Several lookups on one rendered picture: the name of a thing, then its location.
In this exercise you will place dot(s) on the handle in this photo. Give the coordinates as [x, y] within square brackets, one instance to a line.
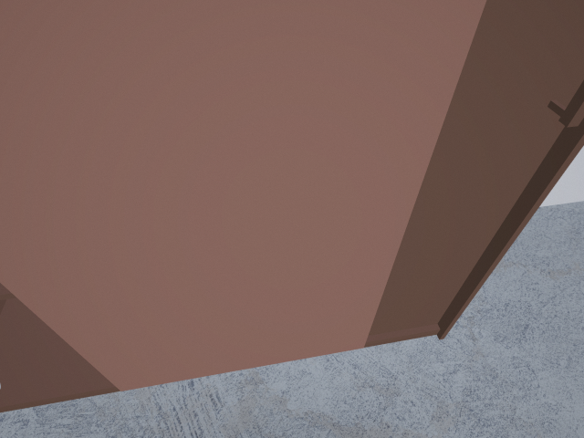
[574, 112]

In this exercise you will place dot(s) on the wardrobe door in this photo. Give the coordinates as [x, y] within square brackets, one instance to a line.
[497, 131]
[194, 187]

